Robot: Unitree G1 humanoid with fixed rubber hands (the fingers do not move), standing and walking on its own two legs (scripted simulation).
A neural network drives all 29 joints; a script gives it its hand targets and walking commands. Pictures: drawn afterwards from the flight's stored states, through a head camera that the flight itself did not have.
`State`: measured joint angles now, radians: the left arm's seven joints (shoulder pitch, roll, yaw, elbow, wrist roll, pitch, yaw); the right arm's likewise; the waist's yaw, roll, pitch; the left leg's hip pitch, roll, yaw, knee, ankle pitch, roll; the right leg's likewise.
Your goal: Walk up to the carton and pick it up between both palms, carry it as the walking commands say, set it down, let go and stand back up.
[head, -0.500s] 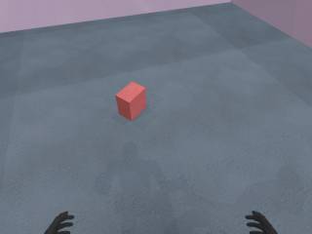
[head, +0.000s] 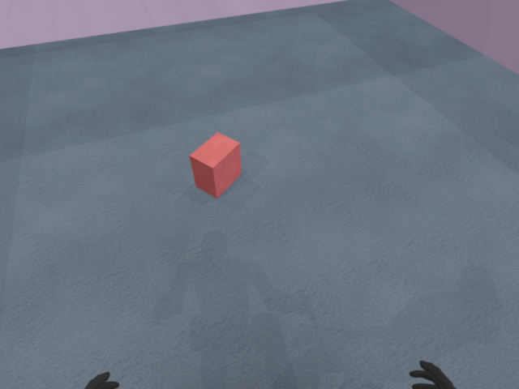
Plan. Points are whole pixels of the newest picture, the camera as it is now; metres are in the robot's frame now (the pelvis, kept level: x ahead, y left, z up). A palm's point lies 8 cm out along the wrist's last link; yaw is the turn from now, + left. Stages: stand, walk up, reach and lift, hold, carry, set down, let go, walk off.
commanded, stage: stand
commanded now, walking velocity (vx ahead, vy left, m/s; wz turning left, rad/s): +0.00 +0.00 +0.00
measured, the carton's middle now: (217, 165) +1.18 +0.20 -0.65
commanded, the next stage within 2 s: walk up in 1.10 s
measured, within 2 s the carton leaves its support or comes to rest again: neither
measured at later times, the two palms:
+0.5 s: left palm out of the picture +0.08 +0.29 -0.10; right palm out of the picture +0.09 -0.29 -0.10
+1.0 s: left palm out of the picture +0.08 +0.29 -0.09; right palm out of the picture +0.07 -0.31 -0.10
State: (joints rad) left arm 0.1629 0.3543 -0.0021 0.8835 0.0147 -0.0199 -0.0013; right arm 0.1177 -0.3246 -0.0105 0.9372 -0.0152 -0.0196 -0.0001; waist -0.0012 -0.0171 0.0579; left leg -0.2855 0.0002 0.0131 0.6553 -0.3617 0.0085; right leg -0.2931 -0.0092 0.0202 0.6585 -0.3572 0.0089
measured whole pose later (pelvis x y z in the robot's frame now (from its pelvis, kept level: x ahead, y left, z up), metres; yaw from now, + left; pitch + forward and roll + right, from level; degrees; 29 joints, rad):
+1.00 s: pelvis +0.00 -0.01 +0.02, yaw -1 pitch -2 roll +0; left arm 0.12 0.36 -0.01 1.09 0.01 -0.02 0.00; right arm 0.08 -0.33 -0.02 1.13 -0.01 -0.01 0.01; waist 0.00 -0.01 0.06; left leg -0.11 0.02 0.03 0.35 -0.20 -0.01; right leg -0.14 0.01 0.03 0.38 -0.20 0.00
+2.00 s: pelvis +0.25 +0.04 +0.01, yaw +4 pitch -1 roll +1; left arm 0.13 0.24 0.04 1.00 0.01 -0.02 -0.06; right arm 0.39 -0.14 -0.03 1.12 -0.03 -0.06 0.01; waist -0.05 -0.03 0.06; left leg 0.04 0.08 0.12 0.36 -0.38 -0.06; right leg -0.46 -0.12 -0.13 0.64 -0.22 0.03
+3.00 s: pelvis +0.68 +0.04 +0.01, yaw +5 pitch -2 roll +0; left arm 0.19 0.14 0.02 1.07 0.02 -0.04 0.01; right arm 0.30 -0.19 -0.05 1.13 -0.02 0.02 -0.01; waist -0.02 0.05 0.07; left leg -0.30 0.07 0.04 0.88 -0.43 -0.02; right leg -0.25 -0.06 -0.17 0.53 -0.24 -0.03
